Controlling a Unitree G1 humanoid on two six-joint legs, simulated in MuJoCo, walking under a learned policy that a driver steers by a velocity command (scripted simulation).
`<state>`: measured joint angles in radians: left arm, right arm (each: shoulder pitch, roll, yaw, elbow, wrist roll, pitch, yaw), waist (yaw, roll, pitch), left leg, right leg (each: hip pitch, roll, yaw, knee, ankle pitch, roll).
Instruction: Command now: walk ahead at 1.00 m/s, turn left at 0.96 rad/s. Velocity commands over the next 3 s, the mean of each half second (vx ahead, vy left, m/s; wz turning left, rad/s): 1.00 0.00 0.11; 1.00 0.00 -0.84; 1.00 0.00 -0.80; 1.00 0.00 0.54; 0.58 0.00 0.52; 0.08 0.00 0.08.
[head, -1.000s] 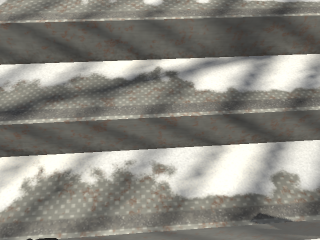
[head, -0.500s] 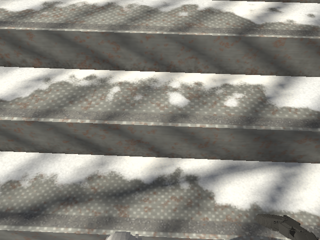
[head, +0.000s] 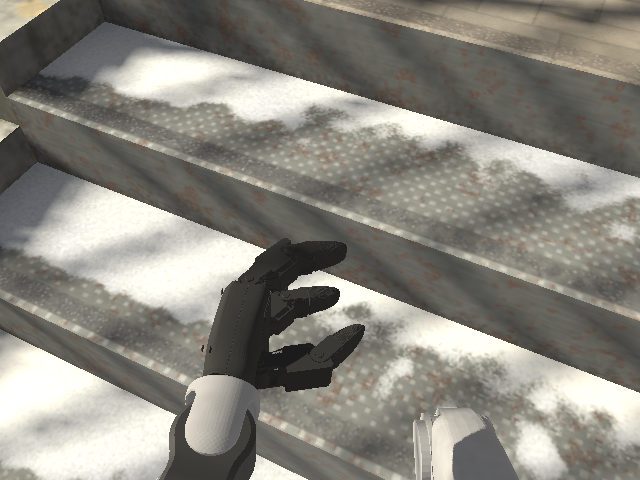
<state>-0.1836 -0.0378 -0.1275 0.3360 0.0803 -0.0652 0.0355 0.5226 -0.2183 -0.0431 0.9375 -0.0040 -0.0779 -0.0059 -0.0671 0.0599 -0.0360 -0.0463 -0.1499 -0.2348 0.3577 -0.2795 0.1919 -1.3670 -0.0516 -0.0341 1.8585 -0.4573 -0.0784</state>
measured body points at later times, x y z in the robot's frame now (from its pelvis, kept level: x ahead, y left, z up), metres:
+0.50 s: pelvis +0.43 +0.03 +0.21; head +0.49 +0.03 +0.66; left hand +0.28 +0.23 +0.09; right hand +0.77 -0.04 +0.21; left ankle +0.55 +0.14 -0.40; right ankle +0.22 -0.14 -0.44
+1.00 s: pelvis +0.85 -0.02 +0.39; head +0.84 +0.00 +0.84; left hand +1.06 +0.16 +0.29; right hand +0.88 -0.28 +0.29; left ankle +0.73 +0.18 -0.12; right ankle +0.87 -0.04 -0.23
